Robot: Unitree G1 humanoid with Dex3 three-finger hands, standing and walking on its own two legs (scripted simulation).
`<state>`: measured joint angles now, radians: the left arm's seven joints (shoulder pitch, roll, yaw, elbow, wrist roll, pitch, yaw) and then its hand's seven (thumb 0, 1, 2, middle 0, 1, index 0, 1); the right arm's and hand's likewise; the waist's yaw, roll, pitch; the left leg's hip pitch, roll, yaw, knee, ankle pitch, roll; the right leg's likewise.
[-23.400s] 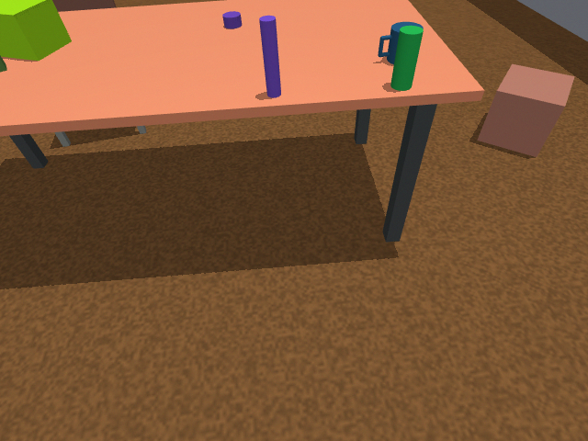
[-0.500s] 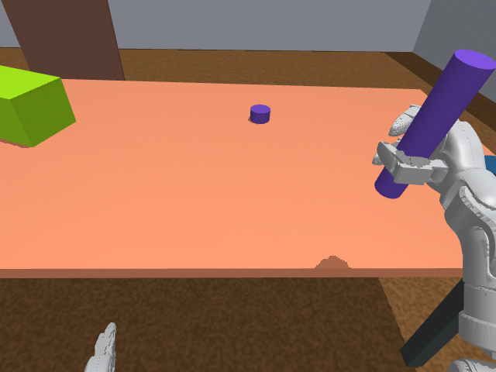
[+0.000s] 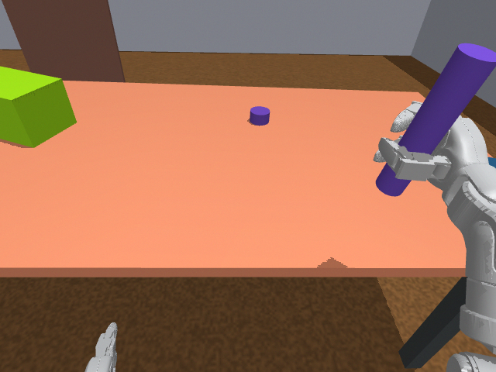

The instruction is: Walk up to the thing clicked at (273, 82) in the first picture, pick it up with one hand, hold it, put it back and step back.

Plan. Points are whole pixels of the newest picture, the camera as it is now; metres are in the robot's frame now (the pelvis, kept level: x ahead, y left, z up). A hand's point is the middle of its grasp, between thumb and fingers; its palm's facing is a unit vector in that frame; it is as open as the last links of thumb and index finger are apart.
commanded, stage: hold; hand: right
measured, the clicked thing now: (425, 132) +0.33 -0.18 +0.30
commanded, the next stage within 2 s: crouch in 1.44 s
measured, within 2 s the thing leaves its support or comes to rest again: neither
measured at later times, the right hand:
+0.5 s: hand (404, 153) +0.32 -0.16 +0.27, palm faces +0.08 +1.00 -0.04, open 5.3 cm
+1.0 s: hand (402, 156) +0.32 -0.16 +0.26, palm faces +0.07 +1.00 -0.04, open 5.3 cm
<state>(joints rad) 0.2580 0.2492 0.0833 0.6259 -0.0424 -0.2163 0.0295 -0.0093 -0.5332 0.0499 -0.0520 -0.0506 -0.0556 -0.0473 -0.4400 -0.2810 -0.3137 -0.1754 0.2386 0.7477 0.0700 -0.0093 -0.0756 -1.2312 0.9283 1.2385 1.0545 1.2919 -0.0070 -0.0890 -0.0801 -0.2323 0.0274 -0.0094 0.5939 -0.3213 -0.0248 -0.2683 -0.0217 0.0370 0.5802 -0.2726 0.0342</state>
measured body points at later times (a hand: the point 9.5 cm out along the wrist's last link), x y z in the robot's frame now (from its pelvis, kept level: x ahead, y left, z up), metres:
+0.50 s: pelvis +0.00 +0.00 +0.00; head -0.05 +0.04 +0.44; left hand +0.17 +0.26 -0.08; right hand +0.31 -0.21 +0.27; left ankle +0.00 +0.13 -0.73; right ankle +0.03 -0.14 -0.73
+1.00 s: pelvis -0.01 +0.00 +0.00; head -0.05 +0.04 +0.45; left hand +0.17 +0.25 -0.07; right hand +0.31 -0.21 +0.27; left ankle +0.00 +0.13 -0.73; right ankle +0.03 -0.14 -0.73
